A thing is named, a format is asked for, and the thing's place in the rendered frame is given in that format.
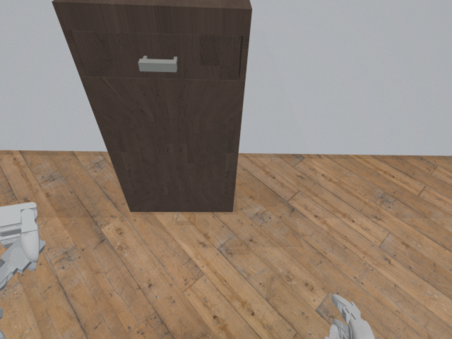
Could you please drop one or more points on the right robot hand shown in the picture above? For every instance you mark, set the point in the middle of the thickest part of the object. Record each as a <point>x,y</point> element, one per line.
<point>357,328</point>

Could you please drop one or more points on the left robot hand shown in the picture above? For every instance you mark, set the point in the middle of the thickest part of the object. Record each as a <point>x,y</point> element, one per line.
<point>20,232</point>

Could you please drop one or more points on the handle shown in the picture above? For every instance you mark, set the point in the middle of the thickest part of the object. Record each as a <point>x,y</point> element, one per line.
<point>158,65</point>

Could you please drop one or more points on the cabinet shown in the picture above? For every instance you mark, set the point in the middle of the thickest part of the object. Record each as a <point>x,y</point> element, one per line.
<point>173,142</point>

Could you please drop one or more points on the drawer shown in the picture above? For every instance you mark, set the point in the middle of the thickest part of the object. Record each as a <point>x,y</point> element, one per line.
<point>116,54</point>

